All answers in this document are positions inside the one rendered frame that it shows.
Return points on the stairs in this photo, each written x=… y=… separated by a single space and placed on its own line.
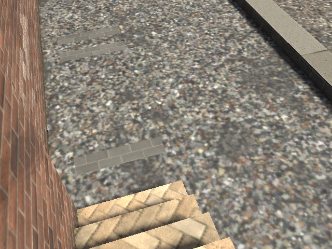
x=165 y=217

